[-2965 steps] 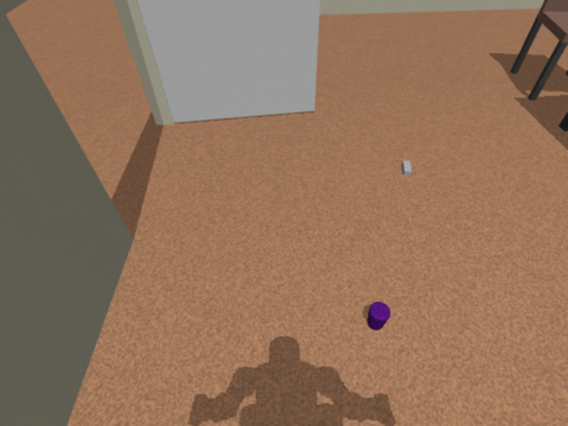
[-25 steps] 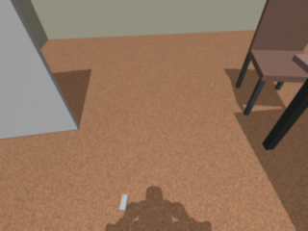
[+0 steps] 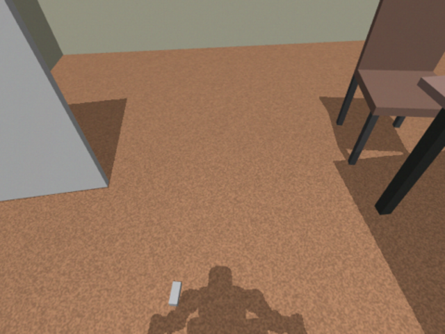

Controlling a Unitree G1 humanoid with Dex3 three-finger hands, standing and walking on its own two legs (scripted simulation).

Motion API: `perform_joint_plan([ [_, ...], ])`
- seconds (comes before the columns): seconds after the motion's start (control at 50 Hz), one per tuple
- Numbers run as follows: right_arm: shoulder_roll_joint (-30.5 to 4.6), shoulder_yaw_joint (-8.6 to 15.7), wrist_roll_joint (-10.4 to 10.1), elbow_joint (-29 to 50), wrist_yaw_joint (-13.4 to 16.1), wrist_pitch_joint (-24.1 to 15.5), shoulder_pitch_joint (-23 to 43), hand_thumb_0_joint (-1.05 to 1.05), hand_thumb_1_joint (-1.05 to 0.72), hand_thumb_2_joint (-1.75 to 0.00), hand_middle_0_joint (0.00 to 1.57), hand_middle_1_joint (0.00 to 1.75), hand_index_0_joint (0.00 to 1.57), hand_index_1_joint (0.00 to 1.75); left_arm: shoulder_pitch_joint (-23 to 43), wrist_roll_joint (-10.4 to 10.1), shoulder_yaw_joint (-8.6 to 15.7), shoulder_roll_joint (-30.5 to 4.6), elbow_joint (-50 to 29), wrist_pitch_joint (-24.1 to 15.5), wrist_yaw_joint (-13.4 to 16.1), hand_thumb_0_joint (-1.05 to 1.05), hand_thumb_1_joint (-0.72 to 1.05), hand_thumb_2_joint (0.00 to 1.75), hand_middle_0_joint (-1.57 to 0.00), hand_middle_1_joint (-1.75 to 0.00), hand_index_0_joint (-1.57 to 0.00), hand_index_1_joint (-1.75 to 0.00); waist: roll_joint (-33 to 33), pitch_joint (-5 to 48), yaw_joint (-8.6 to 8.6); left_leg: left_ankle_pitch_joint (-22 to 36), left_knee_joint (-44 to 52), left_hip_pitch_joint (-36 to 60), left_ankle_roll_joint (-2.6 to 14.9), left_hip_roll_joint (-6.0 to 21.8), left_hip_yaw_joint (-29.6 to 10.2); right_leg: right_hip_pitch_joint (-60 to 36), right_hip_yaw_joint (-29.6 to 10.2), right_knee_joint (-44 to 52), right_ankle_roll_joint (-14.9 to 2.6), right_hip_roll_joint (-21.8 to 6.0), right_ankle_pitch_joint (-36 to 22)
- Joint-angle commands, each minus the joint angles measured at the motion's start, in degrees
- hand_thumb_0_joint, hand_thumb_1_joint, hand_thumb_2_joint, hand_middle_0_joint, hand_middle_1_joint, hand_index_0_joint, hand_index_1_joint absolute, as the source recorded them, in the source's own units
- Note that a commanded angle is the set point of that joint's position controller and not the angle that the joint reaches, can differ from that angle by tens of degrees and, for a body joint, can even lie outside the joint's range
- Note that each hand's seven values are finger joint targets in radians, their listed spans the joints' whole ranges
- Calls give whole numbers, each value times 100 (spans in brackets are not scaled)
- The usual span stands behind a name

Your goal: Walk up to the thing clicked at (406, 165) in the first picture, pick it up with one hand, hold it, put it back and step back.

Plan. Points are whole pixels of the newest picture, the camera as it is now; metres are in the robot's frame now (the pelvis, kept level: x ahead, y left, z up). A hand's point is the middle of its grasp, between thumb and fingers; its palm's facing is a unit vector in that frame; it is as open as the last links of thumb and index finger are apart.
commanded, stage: stand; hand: left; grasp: from above
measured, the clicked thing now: (175, 293) +0.44 +0.26 -0.77
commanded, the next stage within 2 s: step back in 0.76 s
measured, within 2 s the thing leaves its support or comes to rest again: neither
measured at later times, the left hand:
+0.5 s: hand out of the picture +0.09 +0.24 -0.16, palm faces -0.01 -0.94 -0.34, open 7.3 cm
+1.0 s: hand out of the picture +0.09 +0.28 -0.17, palm faces -0.01 -0.92 -0.39, open 7.4 cm
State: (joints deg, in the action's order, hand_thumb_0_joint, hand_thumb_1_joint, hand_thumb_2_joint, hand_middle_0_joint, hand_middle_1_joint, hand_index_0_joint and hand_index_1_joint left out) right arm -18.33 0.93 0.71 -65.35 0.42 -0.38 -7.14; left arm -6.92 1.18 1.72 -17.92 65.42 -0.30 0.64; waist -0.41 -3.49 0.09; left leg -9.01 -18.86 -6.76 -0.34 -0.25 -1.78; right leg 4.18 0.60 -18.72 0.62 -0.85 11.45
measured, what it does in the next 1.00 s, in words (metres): stands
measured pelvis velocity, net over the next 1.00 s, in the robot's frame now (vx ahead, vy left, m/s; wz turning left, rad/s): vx -0.02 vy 0.01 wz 0.01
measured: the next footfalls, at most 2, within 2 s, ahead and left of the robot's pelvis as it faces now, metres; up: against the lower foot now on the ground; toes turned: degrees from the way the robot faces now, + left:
right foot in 1.50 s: -0.12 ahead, -0.09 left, +0.00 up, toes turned -1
left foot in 1.86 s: -0.19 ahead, +0.14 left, +0.00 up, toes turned -2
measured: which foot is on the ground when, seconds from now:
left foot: down 0.00-1.00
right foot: down 0.00-1.00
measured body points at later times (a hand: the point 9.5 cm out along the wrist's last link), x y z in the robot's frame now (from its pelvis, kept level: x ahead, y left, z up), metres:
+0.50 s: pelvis +0.01 +0.00 +0.00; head +0.02 -0.01 +0.45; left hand +0.09 +0.29 -0.13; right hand +0.08 -0.30 -0.14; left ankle +0.02 +0.12 -0.75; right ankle -0.01 -0.12 -0.75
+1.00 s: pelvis -0.02 +0.01 -0.02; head +0.04 +0.01 +0.43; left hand +0.09 +0.32 -0.14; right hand +0.08 -0.32 -0.14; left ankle +0.00 +0.12 -0.73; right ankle -0.01 -0.12 -0.75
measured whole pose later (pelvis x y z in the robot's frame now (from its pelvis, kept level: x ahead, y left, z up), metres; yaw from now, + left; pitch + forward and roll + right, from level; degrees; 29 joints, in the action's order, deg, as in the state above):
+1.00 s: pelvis -0.02 +0.01 -0.02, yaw +1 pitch -2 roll +0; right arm -23.1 3.1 -0.3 -57.0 -0.6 3.0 -3.8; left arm -3.4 0.8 3.4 -21.5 56.4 2.0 0.7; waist -0.2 -10.1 0.7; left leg -21.4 -43.3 -20.1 2.4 -2.3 -2.9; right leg 13.9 0.7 -32.4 0.1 -1.8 16.5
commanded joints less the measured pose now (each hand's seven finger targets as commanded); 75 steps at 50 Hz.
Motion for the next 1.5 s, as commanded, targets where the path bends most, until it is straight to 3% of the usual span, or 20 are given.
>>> perform_joint_plan([
  [0.0, -1141, 207, 20, 290, 73, -130, 232, 0, -90, -90, 20, 30, 20, 30, 166, -15, 190, -1139, -345, -127, 69, 0, 90, 90, -20, -30, -20, -30, 58, 279, -24, 381, 296, 1, 145, 638, -539, 166, -494, 412, -133, -592, -275],
  [0.42, -1208, 176, 3, 287, 67, -146, 289, 0, -90, -90, 20, 30, 20, 30, 177, -55, 146, -1226, -383, -157, 62, 0, 90, 90, -20, -30, -20, -30, 51, 530, -25, 1351, 174, 249, 138, 711, -460, -62, -442, 240, -139, -637, -1278],
  [0.72, -1233, 154, 2, 314, 57, -138, 293, 0, -90, -90, 20, 30, 20, 30, 248, -59, 151, -1276, -411, -145, 36, 0, 90, 90, -20, -30, -20, -30, -21, 361, 2, 773, 306, 70, 112, 694, -479, 23, -499, 345, -168, -628, -694],
  [0.74, -1606, 282, -47, 498, 17, -47, 513, 0, -90, -90, 20, 30, 20, 30, 256, -161, 400, -1753, -534, -88, 59, 0, 90, 90, -20, -30, -20, -30, 32, -132, 14, 1868, -341, -301, 271, 624, -536, 430, -541, -152, -226, -567, -1799],
  [0.8, -1483, 328, -142, 739, 6, 28, 334, 0, -90, -90, 20, 30, 20, 30, 129, -196, 446, -1647, -785, -43, 91, 0, 90, 90, -20, -30, -20, -30, 72, 688, 55, 2465, -1052, -114, 402, 563, -362, 135, -447, -653, -470, -613, -2476],
  [0.88, -1446, 401, -120, 1009, 3, 179, 272, 0, -90, -90, 20, 30, 20, 30, 363, -136, 491, -1764, -1189, 64, 85, 0, 90, 90, -20, -30, -20, -30, 451, 797, 66, 1263, -2080, -483, 329, 66, -135, 524, -1005, -607, -1006, -1181, -2464],
  [0.94, -1410, 463, -44, 1182, -54, 293, -117, 0, -90, -90, 20, 30, 20, 30, 731, 2, 526, -1935, -1560, 95, 102, 0, 90, 90, -20, -30, -20, -30, 1163, 646, 165, -1972, -3481, -695, 358, -241, -263, 1248, -1567, -515, -1593, -2013, -2461],
  [0.96, -1378, 459, -66, 1209, -75, 304, -262, 0, -90, -90, 20, 30, 20, 30, 846, 40, 532, -1940, -1619, 95, 104, 0, 90, 90, -20, -30, -20, -30, 1179, 537, 237, -2227, -3415, -793, 372, -158, -333, 1324, -1445, -597, -1581, -1986, -2375],
  [1.0, -1389, 485, -102, 1242, -102, 247, -383, 0, -90, -90, 20, 30, 20, 30, 948, 44, 491, -1830, -1739, 112, 105, 0, 90, 90, -20, -30, -20, -30, 1037, 498, 240, -1573, -2507, -879, 327, -90, -147, 1039, -1088, -1073, -1222, -1570, -2264],
  [1.02, -1385, 499, -66, 1247, -100, 202, -462, 0, -90, -90, 20, 30, 20, 30, 917, 17, 479, -1806, -1772, 143, 101, 0, 90, 90, -20, -30, -20, -30, 892, 533, 259, -772, -1739, -803, 291, -85, 16, 915, -859, -1449, -953, -1296, -2067],
  [1.04, -1457, 535, 5, 1244, -79, 155, -501, 0, -90, -90, 20, 30, 20, 30, 820, -28, 461, -1748, -1802, 199, 89, 0, 90, 90, -20, -30, -20, -30, 460, 493, 263, 821, -985, -637, 315, 137, -189, 1008, -628, -1985, -693, -883, -1547],
  [1.06, -1775, 601, 98, 1358, -46, 101, -361, 0, -90, -90, 20, 30, 20, 30, 619, -110, 432, -1468, -1870, 243, 85, 0, 90, 90, -20, -30, -20, -30, -568, 538, 135, 2318, -551, -404, 637, 963, -1409, 1418, -288, -2952, -368, -12, -532],
  [1.08, -2083, 650, 143, 1446, -42, 46, -383, 0, -90, -90, 20, 30, 20, 30, 488, -113, 403, -1280, -1908, 284, 126, 0, 90, 90, -20, -30, -20, -30, -1004, 544, 94, 3692, -499, 45, 1098, 1655, -2232, 2211, -525, -3686, -265, 686, 2399],
  [1.1, -2342, 695, 67, 1476, -27, 34, -477, 0, -90, -90, 20, 30, 20, 30, 471, -82, 425, -1374, -1882, 305, 194, 0, 90, 90, -20, -30, -20, -30, -1038, 786, 275, 3899, -515, -98, 1481, 2042, -2611, 2119, -1123, -4390, -254, 783, 2914],
  [1.18, -1790, 581, 99, 1811, 130, 35, 268, 0, -90, -90, 20, 30, 20, 30, -18, -143, 445, -1538, -1658, 327, 201, 0, 90, 90, -20, -30, -20, -30, -786, 682, -153, 2864, -805, -10, 1283, 1407, -1392, 2418, -1221, -5243, -200, 622, 1891],
  [1.26, -1682, 591, 89, 1847, 170, 29, -226, 0, -90, -90, 20, 30, 20, 30, 55, -53, 493, -1506, -1864, 290, 127, 0, 90, 90, -20, -30, -20, -30, -515, 641, 121, 2669, -792, 344, 1485, 1452, -1321, 2404, -1031, -4832, 42, 599, 1928],
  [1.36, -1777, 591, 94, 1954, 168, 47, -365, 0, -90, -90, 20, 30, 20, 30, -32, -48, 544, -1422, -1982, 236, 73, 0, 90, 90, -20, -30, -20, -30, -777, 802, 257, 2410, -871, 621, 1562, 1671, -1430, 2103, -689, -3368, 32, 295, 1939],
  [1.42, -1839, 568, 83, 2035, 129, 97, -155, 0, -90, -90, 20, 30, 20, 30, -397, -28, 569, -1385, -1874, 204, 7, 0, 90, 90, -20, -30, -20, -30, -845, 927, 142, 1462, -879, 77, 1297, 1423, -1204, 1336, -330, -2162, -108, 243, 1543],
  [1.46, -1906, 565, 20, 2068, 96, 151, 79, 0, -90, -90, 20, 30, 20, 30, -966, 17, 602, -1346, -1646, 171, -19, 0, 90, 90, -20, -30, -20, -30, -825, 971, -155, 1007, -1077, -694, 963, 1256, -1027, 399, -94, -907, -293, 229, 493],
  [1.48, -1751, 515, -30, 2048, 83, 163, 76, 0, -90, -90, 20, 30, 20, 30, -1065, 76, 642, -1500, -1652, 144, -8, 0, 90, 90, -20, -30, -20, -30, -498, 945, -176, 353, -1259, -1178, 652, 1034, -884, 129, -558, -666, -440, -32, 288],
])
